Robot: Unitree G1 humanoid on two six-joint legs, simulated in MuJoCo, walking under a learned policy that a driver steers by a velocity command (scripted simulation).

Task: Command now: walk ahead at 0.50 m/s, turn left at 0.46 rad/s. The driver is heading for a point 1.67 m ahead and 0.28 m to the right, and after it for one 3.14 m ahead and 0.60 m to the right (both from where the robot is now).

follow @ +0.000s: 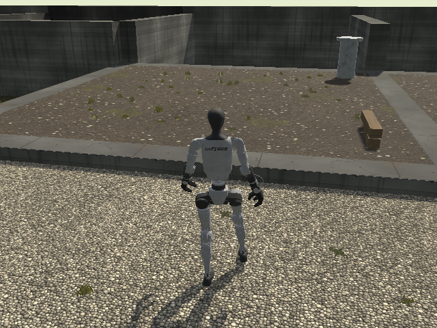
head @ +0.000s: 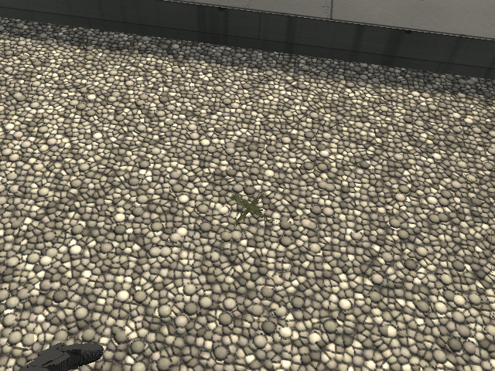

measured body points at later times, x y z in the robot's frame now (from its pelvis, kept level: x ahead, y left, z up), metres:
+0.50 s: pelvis +0.29 -0.05 +0.00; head +0.32 -0.06 +0.45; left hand +0.27 +0.22 -0.12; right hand +0.51 -0.28 -0.09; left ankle +0.44 +0.13 -0.69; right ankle +0.24 -0.15 -0.75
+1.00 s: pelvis +0.57 +0.02 +0.00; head +0.59 +0.03 +0.45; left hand +0.72 +0.29 -0.11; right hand +0.61 -0.26 -0.12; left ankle +0.52 +0.11 -0.75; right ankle +0.72 -0.15 -0.68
